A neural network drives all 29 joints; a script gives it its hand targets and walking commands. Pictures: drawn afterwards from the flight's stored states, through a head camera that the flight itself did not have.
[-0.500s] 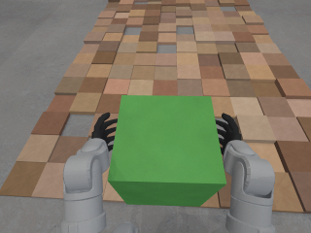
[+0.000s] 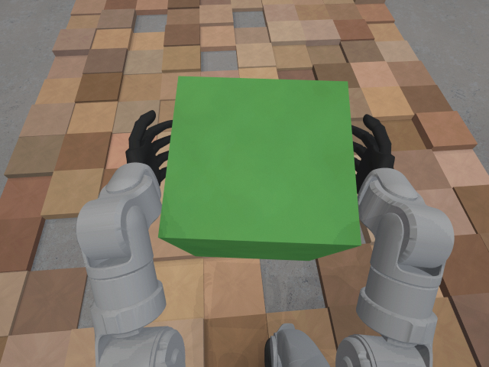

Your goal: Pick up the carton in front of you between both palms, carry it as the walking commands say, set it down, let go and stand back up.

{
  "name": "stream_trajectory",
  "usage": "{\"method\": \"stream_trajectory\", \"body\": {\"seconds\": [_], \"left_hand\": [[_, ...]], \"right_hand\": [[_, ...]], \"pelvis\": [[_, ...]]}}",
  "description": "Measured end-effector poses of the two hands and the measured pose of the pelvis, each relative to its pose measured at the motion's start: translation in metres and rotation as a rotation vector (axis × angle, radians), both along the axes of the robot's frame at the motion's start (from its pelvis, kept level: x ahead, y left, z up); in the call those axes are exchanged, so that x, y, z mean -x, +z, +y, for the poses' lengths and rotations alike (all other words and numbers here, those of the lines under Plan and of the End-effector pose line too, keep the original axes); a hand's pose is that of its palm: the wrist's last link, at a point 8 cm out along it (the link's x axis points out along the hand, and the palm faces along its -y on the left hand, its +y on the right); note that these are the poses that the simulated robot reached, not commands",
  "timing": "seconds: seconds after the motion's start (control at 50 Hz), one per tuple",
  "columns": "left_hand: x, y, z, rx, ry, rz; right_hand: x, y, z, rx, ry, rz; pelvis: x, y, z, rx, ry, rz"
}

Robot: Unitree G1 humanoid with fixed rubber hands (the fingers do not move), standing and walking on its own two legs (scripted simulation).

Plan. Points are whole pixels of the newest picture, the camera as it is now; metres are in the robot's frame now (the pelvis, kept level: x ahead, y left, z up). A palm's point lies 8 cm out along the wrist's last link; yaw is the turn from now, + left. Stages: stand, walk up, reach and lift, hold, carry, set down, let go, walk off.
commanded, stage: carry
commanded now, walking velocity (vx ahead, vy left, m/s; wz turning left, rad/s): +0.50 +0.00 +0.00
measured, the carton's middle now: (256, 186) +0.38 -0.03 +0.07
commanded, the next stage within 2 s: none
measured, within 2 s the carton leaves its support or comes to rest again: neither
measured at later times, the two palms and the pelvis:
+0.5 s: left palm (150, 11) +0.72 +0.14 +0.15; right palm (309, 5) +0.72 -0.16 +0.16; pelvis +0.36 -0.02 -0.01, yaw -1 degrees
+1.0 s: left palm out of the picture +0.97 +0.16 +0.10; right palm out of the picture +1.05 -0.13 +0.10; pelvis +0.69 -0.05 +0.00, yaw +11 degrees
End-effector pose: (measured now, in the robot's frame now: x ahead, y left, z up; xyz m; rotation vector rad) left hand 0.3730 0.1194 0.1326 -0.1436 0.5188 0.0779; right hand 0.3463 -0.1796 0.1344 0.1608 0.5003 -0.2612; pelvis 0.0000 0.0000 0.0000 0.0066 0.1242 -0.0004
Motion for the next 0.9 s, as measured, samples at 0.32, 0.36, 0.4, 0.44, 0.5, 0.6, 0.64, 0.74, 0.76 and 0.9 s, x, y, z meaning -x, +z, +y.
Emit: {"method": "stream_trajectory", "body": {"seconds": [0.32,0.36,0.4,0.44,0.5,0.6,0.64,0.74,0.76,0.9], "left_hand": [[-0.196,0.021,0.023,-0.051,0.176,0.077],[-0.228,0.028,0.025,-0.054,0.163,0.047],[-0.261,0.032,0.025,-0.056,0.142,0.023],[-0.296,0.031,0.026,-0.053,0.115,0.006],[-0.347,0.021,0.021,-0.043,0.058,0.016],[-0.412,0.004,0.0,-0.036,-0.009,0.112],[-0.434,-0.001,-0.008,-0.028,-0.015,0.145],[-0.49,-0.013,-0.015,-0.018,0.003,0.167],[-0.501,-0.015,-0.015,-0.019,0.013,0.164],[-0.572,-0.023,0.01,-0.066,0.18,0.111]], "right_hand": [[-0.255,0.015,0.024,-0.029,0.189,0.072],[-0.282,0.02,0.025,-0.024,0.18,0.043],[-0.309,0.023,0.026,-0.011,0.166,0.019],[-0.336,0.024,0.025,0.009,0.148,0.003],[-0.373,0.022,0.02,0.048,0.107,0.016],[-0.415,0.004,0.0,0.038,0.034,0.115],[-0.433,-0.002,-0.007,0.019,0.011,0.147],[-0.492,-0.012,-0.015,-0.002,0.005,0.167],[-0.508,-0.014,-0.015,-0.002,0.016,0.165],[-0.637,-0.025,0.012,0.01,0.226,0.105]], "pelvis": [[-0.225,0.019,-0.04,-0.028,0.011,-0.005],[-0.254,0.017,-0.036,-0.019,0.008,-0.005],[-0.284,0.012,-0.031,-0.005,0.007,-0.011],[-0.318,0.003,-0.025,0.006,0.004,-0.025],[-0.362,-0.008,-0.017,-0.005,-0.009,-0.038],[-0.417,0.001,-0.008,0.005,0.001,-0.031],[-0.439,0.007,-0.007,0.016,-0.002,-0.028],[-0.503,0.013,-0.013,0.026,0.016,-0.021],[-0.518,0.012,-0.016,0.023,0.023,-0.021],[-0.625,-0.007,-0.048,-0.016,0.123,-0.066]]}}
